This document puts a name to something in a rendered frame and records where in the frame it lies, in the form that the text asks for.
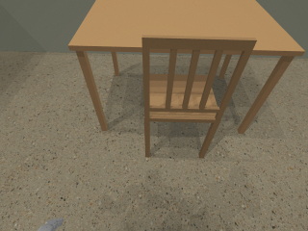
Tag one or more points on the table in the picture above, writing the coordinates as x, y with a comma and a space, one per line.
118, 25

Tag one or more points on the chair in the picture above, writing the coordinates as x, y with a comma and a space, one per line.
188, 97

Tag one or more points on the left robot hand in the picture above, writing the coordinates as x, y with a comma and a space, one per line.
51, 224

